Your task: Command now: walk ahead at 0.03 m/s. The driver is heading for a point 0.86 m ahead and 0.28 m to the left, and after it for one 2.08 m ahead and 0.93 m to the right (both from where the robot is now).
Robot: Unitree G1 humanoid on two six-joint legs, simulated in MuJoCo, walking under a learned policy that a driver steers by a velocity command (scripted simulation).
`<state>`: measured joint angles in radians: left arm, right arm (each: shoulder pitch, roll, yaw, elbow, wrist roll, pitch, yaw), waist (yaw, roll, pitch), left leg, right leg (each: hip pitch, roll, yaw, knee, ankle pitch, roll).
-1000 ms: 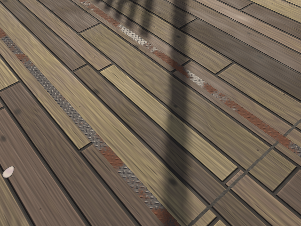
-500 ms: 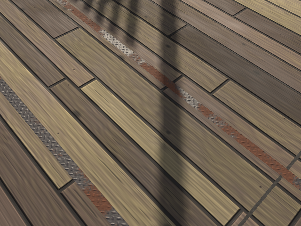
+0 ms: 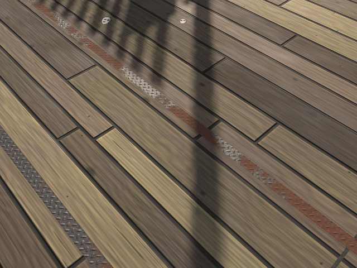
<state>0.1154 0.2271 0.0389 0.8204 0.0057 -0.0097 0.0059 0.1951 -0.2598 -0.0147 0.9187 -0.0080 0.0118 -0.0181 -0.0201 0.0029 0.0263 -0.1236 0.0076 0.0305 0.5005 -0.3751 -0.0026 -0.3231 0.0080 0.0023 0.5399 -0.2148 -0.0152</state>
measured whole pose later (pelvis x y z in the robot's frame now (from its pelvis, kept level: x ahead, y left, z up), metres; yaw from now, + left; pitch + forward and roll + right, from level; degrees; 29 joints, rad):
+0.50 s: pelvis +0.06 -0.03 +0.00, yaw +0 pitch -1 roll +0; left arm 0.23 0.25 0.08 1.00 -0.02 -0.10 -0.02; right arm 0.34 -0.27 -0.04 1.02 0.04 -0.06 -0.02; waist 0.00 0.04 0.02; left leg -0.25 0.03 -0.04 0.98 -0.48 0.02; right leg -0.23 0.04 -0.06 0.55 -0.31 -0.06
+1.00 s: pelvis +0.30 +0.04 -0.01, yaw +0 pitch +0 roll -1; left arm 0.34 0.26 0.04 1.04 -0.03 -0.08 0.00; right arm 0.08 -0.25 -0.06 0.89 0.01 -0.10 0.04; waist 0.03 -0.01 0.06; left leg -0.42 -0.01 0.06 0.57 -0.15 0.06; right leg -0.21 -0.01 0.05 1.09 -0.46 -0.04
